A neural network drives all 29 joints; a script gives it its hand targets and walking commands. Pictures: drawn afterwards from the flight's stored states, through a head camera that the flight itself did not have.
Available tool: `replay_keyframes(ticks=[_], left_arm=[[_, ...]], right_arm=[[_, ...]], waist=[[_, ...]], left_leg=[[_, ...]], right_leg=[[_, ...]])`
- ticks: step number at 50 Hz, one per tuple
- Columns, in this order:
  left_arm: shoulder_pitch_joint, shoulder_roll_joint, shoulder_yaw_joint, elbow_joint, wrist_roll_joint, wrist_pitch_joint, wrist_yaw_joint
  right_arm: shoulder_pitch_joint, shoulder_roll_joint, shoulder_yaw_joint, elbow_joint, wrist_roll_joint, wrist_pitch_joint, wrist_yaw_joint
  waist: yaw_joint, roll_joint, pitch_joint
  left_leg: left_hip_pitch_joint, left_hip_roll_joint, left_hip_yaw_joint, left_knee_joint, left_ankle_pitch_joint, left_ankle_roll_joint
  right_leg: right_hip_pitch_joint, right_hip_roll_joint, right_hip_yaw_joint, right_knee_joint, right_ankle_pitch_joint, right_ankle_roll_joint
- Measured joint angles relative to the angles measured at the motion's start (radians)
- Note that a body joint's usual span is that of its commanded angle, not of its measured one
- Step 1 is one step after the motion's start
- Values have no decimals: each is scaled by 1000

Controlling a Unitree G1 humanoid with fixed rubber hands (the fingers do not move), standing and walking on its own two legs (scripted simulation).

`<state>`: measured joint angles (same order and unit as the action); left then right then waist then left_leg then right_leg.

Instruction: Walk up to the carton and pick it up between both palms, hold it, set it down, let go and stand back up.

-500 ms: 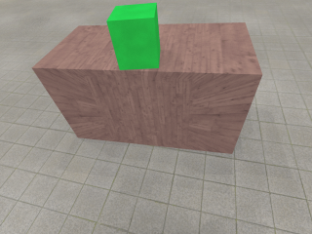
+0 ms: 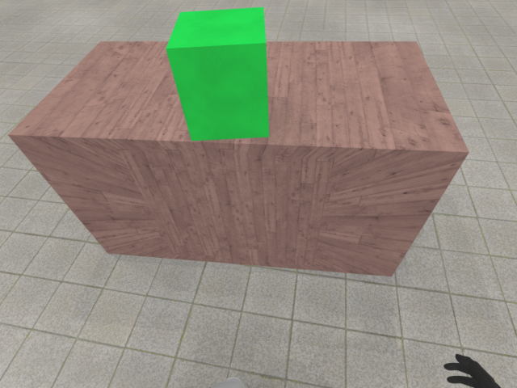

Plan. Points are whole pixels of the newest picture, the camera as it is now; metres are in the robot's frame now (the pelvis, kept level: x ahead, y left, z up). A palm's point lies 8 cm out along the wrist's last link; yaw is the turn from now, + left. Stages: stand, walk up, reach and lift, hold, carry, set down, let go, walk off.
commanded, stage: walk up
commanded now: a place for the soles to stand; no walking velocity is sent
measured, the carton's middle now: (226, 76) +0.82 +0.13 +0.06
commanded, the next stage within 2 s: none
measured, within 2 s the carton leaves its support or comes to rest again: neither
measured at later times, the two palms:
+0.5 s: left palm (19, 387) +0.15 +0.41 -0.08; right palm (417, 331) +0.24 -0.23 -0.09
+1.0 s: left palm (36, 293) +0.28 +0.42 -0.03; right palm (393, 279) +0.34 -0.22 -0.11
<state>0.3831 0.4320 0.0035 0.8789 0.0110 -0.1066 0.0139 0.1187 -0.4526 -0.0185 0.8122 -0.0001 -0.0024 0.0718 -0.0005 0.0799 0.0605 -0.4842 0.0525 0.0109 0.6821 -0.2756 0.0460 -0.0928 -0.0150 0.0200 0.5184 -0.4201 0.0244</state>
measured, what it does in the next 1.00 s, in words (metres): walks ahead: left foot, then right foot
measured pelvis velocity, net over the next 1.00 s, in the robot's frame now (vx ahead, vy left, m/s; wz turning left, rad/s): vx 0.26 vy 0.09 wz -0.05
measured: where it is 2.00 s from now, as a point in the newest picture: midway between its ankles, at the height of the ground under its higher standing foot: (243, 363)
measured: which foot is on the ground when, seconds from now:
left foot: up 0.00-0.00, down 0.02-0.66, up 0.68-1.00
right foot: down 0.00-0.02, up 0.04-0.62, down 0.64-1.00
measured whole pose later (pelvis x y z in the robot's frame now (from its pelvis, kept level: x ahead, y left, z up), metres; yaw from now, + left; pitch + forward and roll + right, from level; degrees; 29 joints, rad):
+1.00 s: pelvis +0.26 +0.09 +0.02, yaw -3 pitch -2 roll +3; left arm 0.41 0.43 0.00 0.86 0.01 -0.10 0.02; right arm 0.24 -0.45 -0.02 0.77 0.00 0.02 0.06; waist 0.00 0.08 0.09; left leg -0.52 0.08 0.02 0.99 -0.31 0.05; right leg -0.21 -0.01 0.10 0.52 -0.27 -0.03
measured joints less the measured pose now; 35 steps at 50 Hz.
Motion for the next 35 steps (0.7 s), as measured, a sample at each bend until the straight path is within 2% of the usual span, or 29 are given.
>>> replay_keyframes(ticks=[2, 3, 6, 8, 14, 17, 23, 28, 31, 33, 35], left_arm=[[-20, 2, 0, -2, 0, 8, 0], [-28, 0, 0, -4, 0, 9, 0], [-31, -4, 0, -6, 0, 16, 0], [-31, 1, 0, -6, 0, 23, 0], [-30, 2, 0, 4, -1, 45, -4], [-30, 2, 0, 21, -1, 57, -4], [-30, 2, 0, 23, -1, 64, -4], [-30, 2, 0, 23, -1, 64, -4], [-30, 2, 0, 15, -1, 59, -3], [-31, 1, 0, 6, -1, 40, 1], [-19, 0, 0, 4, -1, 26, 8]], right_arm=[[8, 8, -3, 2, 0, -14, 0], [19, 14, -3, 2, 0, -16, 0], [57, 18, -3, 2, 0, -17, -1], [80, 18, -3, 2, 0, -16, -2], [117, 19, -3, 2, 0, -24, -7], [119, 19, -3, 2, 0, -24, -9], [130, 19, -3, 2, 0, -24, -14], [155, 19, -3, 2, 0, -24, -22], [161, 19, -3, 1, 0, -23, -26], [159, 19, -3, -2, 0, -19, -26], [147, 23, -4, -12, 0, -12, -26]], waist=[[-1, -33, 19], [-2, -51, 24], [-1, -42, 23], [0, -42, 22], [1, -59, 22], [1, -59, 22], [1, -59, 22], [1, -59, 22], [2, -60, 23], [3, -51, 28], [4, -43, 33]], left_leg=[[42, -35, 18, -38, 102, 0], [57, -58, 27, -19, 93, 5], [139, -66, 27, -30, 34, 25], [206, -68, 29, -83, 30, 25], [316, -114, 31, -193, 39, 27], [352, -142, 31, -224, 31, 32], [394, -186, 31, -255, 3, 74], [432, -202, 31, -258, -39, 77], [444, -202, 31, -250, -68, 76], [396, -191, 32, -141, -101, 64], [281, -178, 33, 115, -119, 34]], right_leg=[[-13, -36, 12, 129, -52, -5], [-36, -43, 36, 234, -60, -17], [-128, 6, 50, 516, -79, -34], [-175, 15, 42, 575, -19, -36], [-258, 4, 87, 510, 172, -36], [-261, 4, 90, 460, 179, -36], [-261, 3, 81, 331, 163, -36], [-261, 4, 60, 246, 139, -36], [-260, 3, 11, 143, 140, -36], [-246, 8, -22, 61, 239, -49], [-237, 15, -35, 78, 221, -63]])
